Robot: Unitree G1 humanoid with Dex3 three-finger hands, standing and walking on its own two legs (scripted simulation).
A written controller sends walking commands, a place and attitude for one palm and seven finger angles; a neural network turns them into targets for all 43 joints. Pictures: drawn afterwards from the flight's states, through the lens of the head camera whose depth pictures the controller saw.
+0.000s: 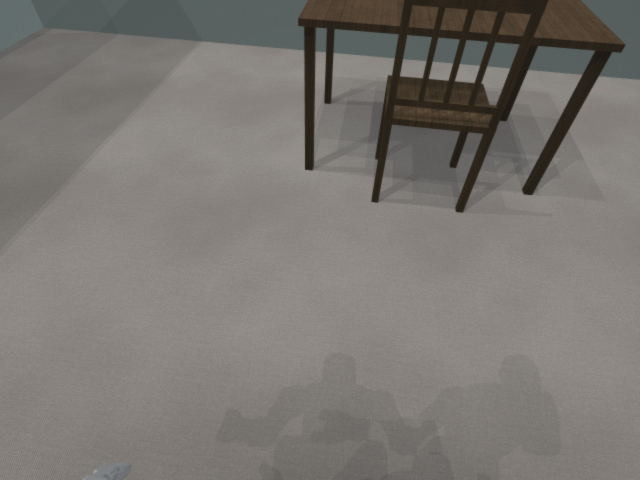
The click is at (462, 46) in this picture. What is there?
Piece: chair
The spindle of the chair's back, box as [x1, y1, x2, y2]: [443, 10, 474, 102]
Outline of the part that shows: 474,10 468,10 443,102 448,102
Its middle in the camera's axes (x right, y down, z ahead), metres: +0.48 -0.63 +1.35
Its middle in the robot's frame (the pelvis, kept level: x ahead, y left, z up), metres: +1.45 -0.40 -0.07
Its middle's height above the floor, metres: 0.69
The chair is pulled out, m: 0.00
